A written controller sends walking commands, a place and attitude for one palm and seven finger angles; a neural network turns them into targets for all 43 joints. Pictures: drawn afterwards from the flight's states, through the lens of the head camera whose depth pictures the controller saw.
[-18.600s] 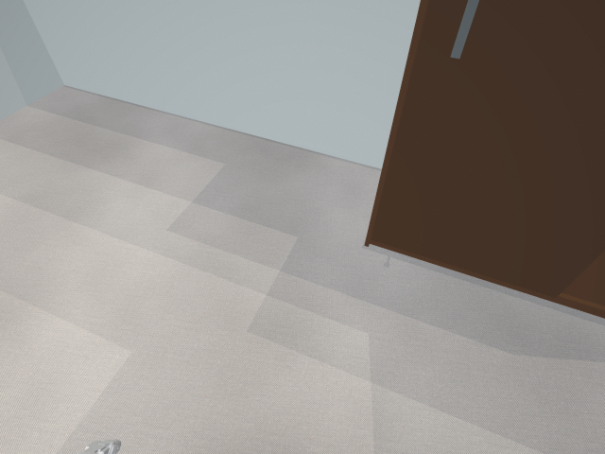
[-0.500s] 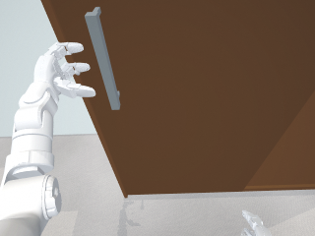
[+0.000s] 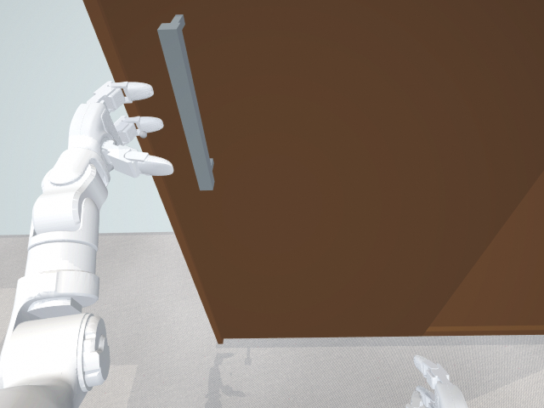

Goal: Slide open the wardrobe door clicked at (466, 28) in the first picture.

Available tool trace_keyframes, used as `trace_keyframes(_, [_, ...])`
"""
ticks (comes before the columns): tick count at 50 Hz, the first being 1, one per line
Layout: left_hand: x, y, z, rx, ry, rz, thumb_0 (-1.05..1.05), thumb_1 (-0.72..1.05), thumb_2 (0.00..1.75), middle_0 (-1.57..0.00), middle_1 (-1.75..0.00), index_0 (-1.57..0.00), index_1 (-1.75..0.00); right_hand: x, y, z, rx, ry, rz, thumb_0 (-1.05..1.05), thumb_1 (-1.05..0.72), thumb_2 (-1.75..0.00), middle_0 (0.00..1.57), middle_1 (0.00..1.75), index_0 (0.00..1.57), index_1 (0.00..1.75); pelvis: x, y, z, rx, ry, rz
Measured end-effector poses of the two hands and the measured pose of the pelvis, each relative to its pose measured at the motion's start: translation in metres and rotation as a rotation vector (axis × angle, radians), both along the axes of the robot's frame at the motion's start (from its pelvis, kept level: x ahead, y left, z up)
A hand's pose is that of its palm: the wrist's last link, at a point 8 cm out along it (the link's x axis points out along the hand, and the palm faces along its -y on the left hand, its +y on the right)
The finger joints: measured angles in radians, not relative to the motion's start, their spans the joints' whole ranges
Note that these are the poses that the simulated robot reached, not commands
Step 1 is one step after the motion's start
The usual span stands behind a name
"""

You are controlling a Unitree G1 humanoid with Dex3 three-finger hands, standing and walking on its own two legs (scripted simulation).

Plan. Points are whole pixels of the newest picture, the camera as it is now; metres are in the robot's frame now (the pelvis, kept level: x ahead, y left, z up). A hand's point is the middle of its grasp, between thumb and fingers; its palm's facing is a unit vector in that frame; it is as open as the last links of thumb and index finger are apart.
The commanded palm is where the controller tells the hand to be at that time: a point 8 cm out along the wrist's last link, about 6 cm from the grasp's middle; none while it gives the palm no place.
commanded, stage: feel for the door with the fingertips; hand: left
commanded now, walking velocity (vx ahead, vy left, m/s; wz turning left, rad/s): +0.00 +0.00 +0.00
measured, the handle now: (194, 113) +0.47 +0.15 +0.22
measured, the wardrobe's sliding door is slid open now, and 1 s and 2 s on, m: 0.00 0.00 0.00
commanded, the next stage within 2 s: slide the fingers in behind the handle in 0.74 s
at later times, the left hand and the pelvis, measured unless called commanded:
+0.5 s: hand (162, 128) +0.42 +0.18 +0.23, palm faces +0.10 -1.00 -0.01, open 14.0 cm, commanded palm +0.39 +0.23 +0.23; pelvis +0.00 +0.00 +0.00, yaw -1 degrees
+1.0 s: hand (160, 121) +0.43 +0.19 +0.23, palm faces +0.08 -1.00 +0.01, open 13.8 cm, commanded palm +0.40 +0.24 +0.23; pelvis -0.01 +0.00 +0.00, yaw -1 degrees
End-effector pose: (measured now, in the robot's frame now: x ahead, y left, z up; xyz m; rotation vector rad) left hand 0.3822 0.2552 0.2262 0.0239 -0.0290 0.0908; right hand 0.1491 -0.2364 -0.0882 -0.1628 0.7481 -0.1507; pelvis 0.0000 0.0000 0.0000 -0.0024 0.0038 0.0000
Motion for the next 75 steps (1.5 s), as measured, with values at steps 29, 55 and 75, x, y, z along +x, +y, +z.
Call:
trace_keyframes(29, [0.013, -0.022, 0.004, -0.019, -0.001, 0.004, -0.02, -0.5, 0.3, -0.3, -1.2, -0.31, -1.21, -0.016, -0.001, -0.004, -0.005, 0.047, -0.021, 0.01, -0.9, -0.9, 0.2, 0.3, 0.21, 0.3, -0.004, 0.001, 0.001, 0.0, -0.002, -0.009])
trace_keyframes(55, [0.02, -0.018, 0.003, -0.023, -0.027, -0.017, -0.02, -0.5, 0.3, -0.33, -1.22, -0.32, -1.21, -0.047, -0.01, -0.009, -0.01, 0.092, -0.063, 0.01, -0.9, -0.9, 0.2, 0.3, 0.21, 0.3, -0.007, 0.002, 0.001, 0.0, 0.011, -0.024])
trace_keyframes(75, [0.006, -0.033, 0.004, -0.031, -0.009, -0.032, -0.02, -0.51, 0.3, -0.3, -1.2, -0.3, -1.21, 0.002, 0.009, 0.004, 0.001, -0.003, 0.019, 0.01, -0.9, -0.9, 0.2, 0.3, 0.21, 0.3, -0.005, 0.004, 0.001, -0.002, -0.003, -0.006])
